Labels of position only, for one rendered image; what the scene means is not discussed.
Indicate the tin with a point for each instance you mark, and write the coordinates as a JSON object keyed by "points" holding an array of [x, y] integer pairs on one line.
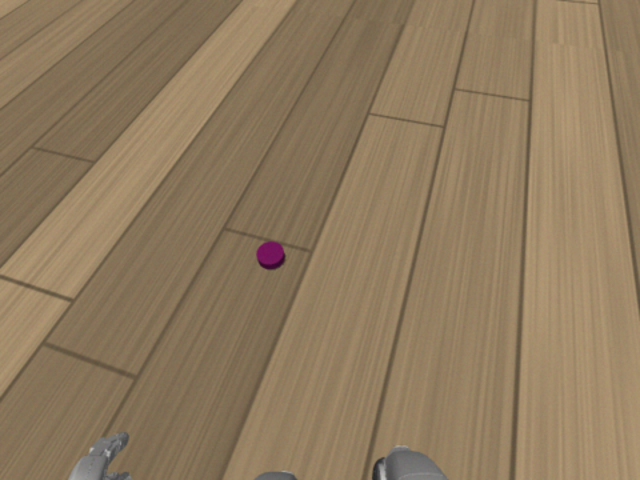
{"points": [[270, 255]]}

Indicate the left robot hand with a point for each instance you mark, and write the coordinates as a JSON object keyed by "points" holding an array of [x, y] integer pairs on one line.
{"points": [[102, 452]]}

